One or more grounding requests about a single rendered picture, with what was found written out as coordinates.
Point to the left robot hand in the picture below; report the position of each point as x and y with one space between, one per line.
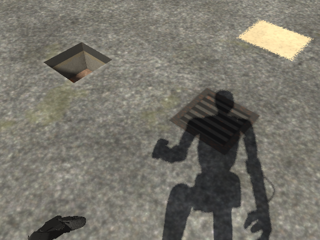
56 226

